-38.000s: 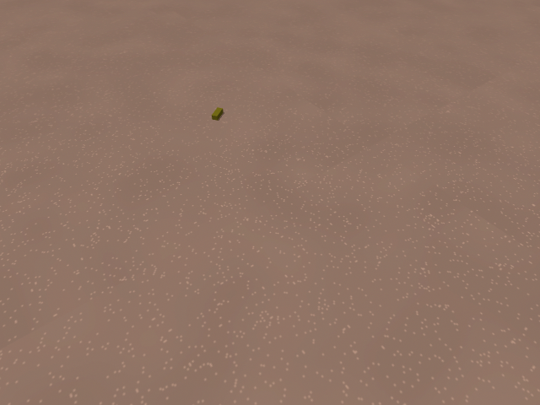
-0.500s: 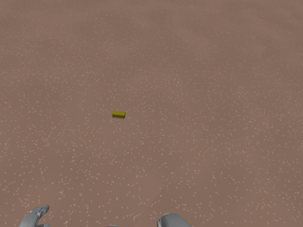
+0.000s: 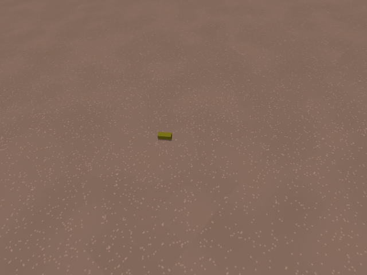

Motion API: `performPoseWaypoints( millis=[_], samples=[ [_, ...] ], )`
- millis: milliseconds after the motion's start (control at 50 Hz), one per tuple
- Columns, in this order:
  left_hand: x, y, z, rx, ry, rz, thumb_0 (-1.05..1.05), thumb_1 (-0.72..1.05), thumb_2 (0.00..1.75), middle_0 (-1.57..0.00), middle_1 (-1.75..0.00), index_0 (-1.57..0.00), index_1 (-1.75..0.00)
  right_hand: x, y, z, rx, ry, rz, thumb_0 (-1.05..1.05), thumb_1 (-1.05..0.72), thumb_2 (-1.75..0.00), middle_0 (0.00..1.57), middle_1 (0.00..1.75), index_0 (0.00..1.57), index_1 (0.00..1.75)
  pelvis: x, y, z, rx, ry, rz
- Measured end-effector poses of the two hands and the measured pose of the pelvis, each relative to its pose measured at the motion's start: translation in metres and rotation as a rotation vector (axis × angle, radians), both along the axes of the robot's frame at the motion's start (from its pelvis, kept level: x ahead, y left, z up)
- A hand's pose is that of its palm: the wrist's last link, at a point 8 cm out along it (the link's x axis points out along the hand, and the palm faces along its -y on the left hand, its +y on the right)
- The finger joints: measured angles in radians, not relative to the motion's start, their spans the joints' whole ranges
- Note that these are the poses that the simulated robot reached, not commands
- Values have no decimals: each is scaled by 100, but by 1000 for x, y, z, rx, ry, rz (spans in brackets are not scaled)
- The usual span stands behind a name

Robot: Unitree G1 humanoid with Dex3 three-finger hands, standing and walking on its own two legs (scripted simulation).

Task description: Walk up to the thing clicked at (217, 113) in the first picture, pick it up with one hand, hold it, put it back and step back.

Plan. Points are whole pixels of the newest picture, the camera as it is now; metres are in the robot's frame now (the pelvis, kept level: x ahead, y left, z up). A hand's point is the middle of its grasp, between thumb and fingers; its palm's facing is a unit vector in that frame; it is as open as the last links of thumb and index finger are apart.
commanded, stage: step back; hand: left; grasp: from above
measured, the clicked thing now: (164, 135) +1.09 +0.22 -0.75
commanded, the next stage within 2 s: stand in 0.90 s
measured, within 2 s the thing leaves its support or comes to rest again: neither
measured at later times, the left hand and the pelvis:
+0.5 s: hand out of the picture +0.08 +0.26 -0.14, palm faces +0.06 -0.92 -0.38, open 7.4 cm; pelvis +0.02 -0.01 +0.00, yaw +2 degrees
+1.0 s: hand out of the picture +0.14 +0.29 -0.14, palm faces +0.04 -0.94 -0.35, open 7.4 cm; pelvis +0.05 +0.03 +0.01, yaw +2 degrees
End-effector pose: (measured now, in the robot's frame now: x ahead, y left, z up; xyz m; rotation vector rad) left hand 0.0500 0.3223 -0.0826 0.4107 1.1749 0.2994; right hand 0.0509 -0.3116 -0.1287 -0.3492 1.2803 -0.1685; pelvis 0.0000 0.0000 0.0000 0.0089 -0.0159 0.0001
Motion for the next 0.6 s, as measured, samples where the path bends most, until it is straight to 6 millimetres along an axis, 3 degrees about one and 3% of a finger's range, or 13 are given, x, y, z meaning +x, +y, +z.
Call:
performPoseWaypoints(
  millis=[80,200,360,440,520,600],
  samples=[
    [-8,13,-10,-17,-22,23,1,90,90,-21,-30,-20,-30,-16,14,3,-1,29,13,1,-91,-90,21,30,21,30,-8,7,-3,33,-22,17],
    [-9,6,-18,-77,1,20,1,90,90,-20,-30,-20,-30,-14,20,21,2,-58,-5,1,-91,-90,21,30,21,30,-5,8,5,8,-29,10],
    [15,-20,-23,-83,-55,-7,1,90,90,-20,-30,-20,-30,10,-7,15,-15,-96,-17,1,-91,-90,21,30,21,30,2,-9,-3,-35,-47,13],
    [15,-27,-19,-89,-66,10,1,90,90,-21,-30,-20,-30,28,-7,15,-17,-91,5,1,-91,-90,21,30,21,30,10,-10,1,-18,-40,22],
    [15,-22,-16,-87,-50,23,1,90,90,-21,-30,-21,-30,43,-2,16,-14,-86,34,1,-91,-90,21,30,21,30,17,-3,3,-17,-30,33],
    [21,-4,-22,-81,-26,40,1,90,90,-21,-30,-21,-30,51,10,13,-20,-67,47,1,-91,-90,21,30,21,30,26,8,-1,-18,-22,49]
  ],
)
